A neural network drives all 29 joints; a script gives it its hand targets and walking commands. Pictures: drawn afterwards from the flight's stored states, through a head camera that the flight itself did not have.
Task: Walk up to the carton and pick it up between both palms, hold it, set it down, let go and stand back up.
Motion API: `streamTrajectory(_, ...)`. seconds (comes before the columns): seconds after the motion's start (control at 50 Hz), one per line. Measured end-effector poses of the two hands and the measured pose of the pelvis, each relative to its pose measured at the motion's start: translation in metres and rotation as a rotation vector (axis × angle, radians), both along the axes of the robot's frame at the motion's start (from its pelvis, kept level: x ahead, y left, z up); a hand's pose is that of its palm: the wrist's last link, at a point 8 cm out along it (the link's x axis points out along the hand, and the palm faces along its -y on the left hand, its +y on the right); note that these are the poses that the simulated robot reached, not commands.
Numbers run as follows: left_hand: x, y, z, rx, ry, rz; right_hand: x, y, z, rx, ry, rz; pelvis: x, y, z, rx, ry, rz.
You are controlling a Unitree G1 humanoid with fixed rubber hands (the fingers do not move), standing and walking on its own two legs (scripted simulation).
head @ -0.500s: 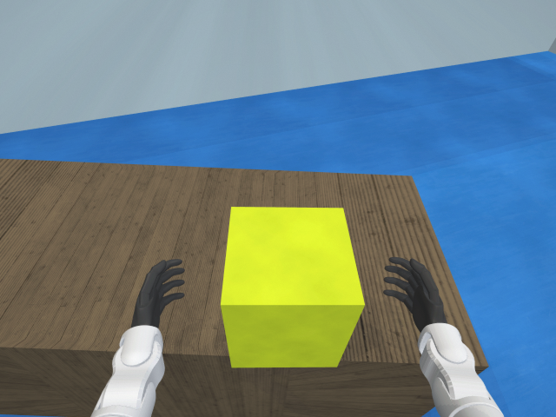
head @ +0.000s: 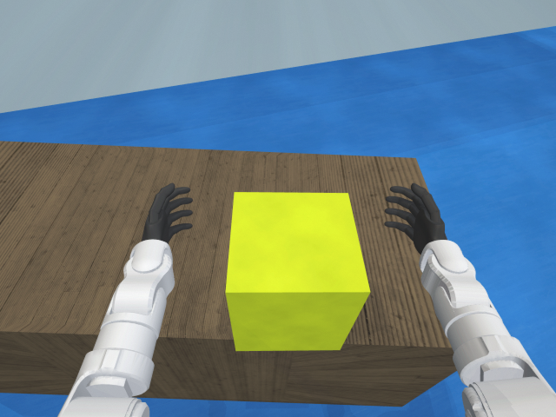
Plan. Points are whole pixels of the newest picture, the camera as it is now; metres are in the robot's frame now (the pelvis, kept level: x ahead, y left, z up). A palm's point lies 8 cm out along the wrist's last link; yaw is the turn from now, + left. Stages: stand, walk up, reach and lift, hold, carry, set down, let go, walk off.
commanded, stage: reach and lift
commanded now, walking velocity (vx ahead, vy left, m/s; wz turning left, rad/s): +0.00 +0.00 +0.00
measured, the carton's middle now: (289, 275) +0.39 -0.02 -0.09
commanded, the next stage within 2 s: none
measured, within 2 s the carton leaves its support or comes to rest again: neither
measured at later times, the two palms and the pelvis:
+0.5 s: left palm (170, 268) +0.35 +0.19 -0.01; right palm (395, 261) +0.37 -0.19 -0.01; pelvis +0.00 +0.00 -0.01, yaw +3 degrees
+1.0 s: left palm (184, 284) +0.36 +0.18 -0.08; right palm (385, 280) +0.38 -0.20 -0.08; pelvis -0.03 -0.01 -0.07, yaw +3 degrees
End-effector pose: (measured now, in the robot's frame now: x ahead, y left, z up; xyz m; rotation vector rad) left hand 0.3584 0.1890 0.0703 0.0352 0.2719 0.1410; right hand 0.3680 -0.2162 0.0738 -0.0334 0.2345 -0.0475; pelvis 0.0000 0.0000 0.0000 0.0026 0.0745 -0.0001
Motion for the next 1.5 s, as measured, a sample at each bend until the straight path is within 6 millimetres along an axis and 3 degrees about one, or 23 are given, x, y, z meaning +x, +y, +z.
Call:
streamTrajectory(0.16,0.022,0.001,0.016,0.010,0.001,-0.005,0.023,0.000,0.014,-0.007,0.007,0.003,-0.001,0.000,-0.001,-0.004,0.035,0.004)
streamTrajectory(0.24,0.028,0.001,0.013,0.015,0.003,-0.012,0.029,0.002,0.011,-0.015,0.017,0.004,0.000,0.000,-0.001,-0.005,0.043,0.009)
streamTrajectory(0.32,0.025,0.000,-0.007,0.018,0.010,-0.016,0.026,0.006,-0.008,-0.020,0.036,0.002,0.002,0.000,-0.002,-0.007,0.055,0.019)
streamTrajectory(0.52,-0.005,-0.002,-0.087,0.014,0.053,0.016,0.005,0.026,-0.085,0.018,0.086,-0.020,-0.001,0.001,-0.016,-0.022,0.185,0.051)
streamTrajectory(0.76,0.013,-0.011,-0.115,0.010,0.001,0.008,0.014,0.012,-0.121,-0.008,0.048,-0.065,-0.015,-0.002,-0.051,-0.020,0.336,0.045)
streamTrajectory(0.96,0.005,-0.010,-0.148,-0.002,-0.005,0.000,0.011,0.016,-0.149,0.003,0.018,-0.064,-0.028,-0.009,-0.073,-0.014,0.392,0.053)
streamTrajectory(1.14,0.006,-0.015,-0.147,-0.019,-0.025,0.005,0.009,0.032,-0.150,0.027,0.003,-0.051,-0.033,-0.013,-0.075,-0.021,0.421,0.061)
streamTrajectory(1.3,0.020,-0.044,-0.136,-0.035,-0.058,-0.044,0.024,0.054,-0.134,0.031,-0.021,-0.054,-0.032,-0.012,-0.078,-0.025,0.406,0.067)
streamTrajectory(1.5,0.017,-0.047,-0.135,-0.026,-0.051,-0.012,0.015,0.057,-0.137,0.020,-0.006,-0.092,-0.030,-0.007,-0.071,-0.037,0.379,0.058)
